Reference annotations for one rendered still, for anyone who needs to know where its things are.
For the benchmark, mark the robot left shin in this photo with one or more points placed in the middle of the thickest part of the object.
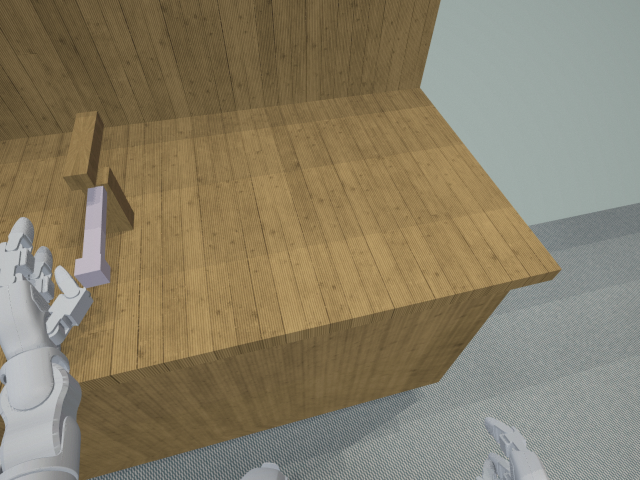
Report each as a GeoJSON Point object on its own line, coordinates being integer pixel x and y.
{"type": "Point", "coordinates": [270, 465]}

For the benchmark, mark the robot left forearm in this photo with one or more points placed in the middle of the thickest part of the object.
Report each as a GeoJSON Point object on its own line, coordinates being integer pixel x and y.
{"type": "Point", "coordinates": [39, 404]}

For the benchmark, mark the counter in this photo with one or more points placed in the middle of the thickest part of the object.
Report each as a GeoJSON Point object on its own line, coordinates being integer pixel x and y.
{"type": "Point", "coordinates": [292, 226]}

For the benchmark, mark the robot right hand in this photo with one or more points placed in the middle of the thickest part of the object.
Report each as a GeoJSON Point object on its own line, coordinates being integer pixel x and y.
{"type": "Point", "coordinates": [523, 464]}

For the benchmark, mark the robot left hand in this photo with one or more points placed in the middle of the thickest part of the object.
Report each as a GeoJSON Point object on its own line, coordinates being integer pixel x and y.
{"type": "Point", "coordinates": [26, 289]}

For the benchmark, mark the tap lever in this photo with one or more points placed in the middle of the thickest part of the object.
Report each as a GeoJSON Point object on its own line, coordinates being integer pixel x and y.
{"type": "Point", "coordinates": [92, 269]}

